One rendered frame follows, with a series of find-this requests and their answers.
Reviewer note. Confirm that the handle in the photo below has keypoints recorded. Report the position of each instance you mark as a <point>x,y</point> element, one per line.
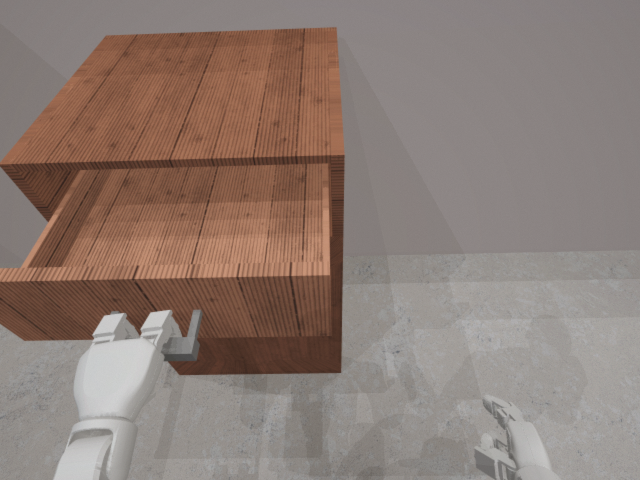
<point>182,348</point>

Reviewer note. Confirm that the robot left forearm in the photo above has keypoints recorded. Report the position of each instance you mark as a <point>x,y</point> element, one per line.
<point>99,448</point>

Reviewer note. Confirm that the drawer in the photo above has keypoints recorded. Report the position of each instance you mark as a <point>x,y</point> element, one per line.
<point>249,246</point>

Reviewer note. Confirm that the right robot hand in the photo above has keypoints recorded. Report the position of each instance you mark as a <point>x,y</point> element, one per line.
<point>500,457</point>

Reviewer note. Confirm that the left robot hand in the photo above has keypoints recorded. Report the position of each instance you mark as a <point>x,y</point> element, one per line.
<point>116,377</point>

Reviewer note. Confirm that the cabinet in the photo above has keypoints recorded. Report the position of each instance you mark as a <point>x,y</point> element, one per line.
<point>202,99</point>

